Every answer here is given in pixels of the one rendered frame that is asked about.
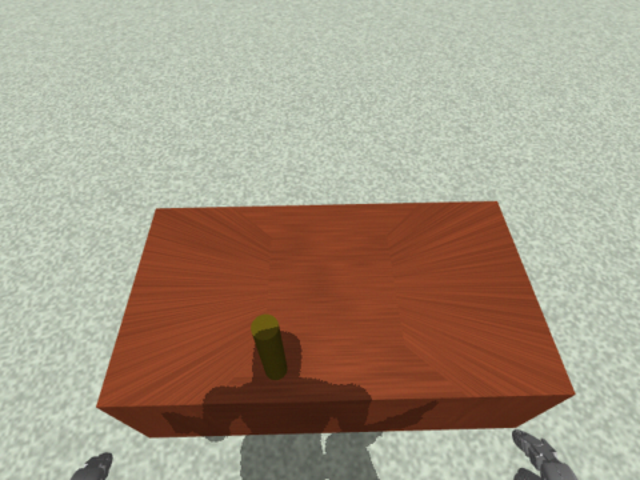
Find right robot hand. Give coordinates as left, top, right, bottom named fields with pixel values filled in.
left=512, top=430, right=578, bottom=480

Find can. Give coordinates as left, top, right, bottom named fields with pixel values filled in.
left=251, top=314, right=287, bottom=380

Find left robot hand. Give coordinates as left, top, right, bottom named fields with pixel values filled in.
left=70, top=453, right=113, bottom=480

